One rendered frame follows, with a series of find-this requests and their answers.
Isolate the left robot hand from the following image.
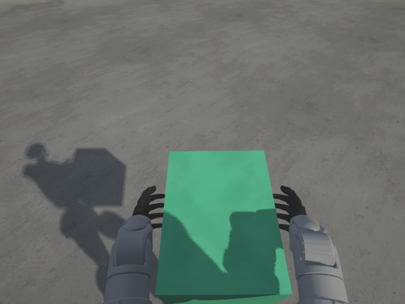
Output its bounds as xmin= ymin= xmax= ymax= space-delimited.
xmin=132 ymin=186 xmax=165 ymax=229

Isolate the left robot forearm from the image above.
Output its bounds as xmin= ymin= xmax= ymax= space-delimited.
xmin=102 ymin=215 xmax=153 ymax=304

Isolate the carton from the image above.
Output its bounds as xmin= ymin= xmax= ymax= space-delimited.
xmin=155 ymin=150 xmax=292 ymax=304

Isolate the right robot forearm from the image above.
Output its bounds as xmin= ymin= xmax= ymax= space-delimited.
xmin=289 ymin=215 xmax=349 ymax=304

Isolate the right robot hand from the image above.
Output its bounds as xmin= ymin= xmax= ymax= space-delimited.
xmin=273 ymin=186 xmax=307 ymax=231

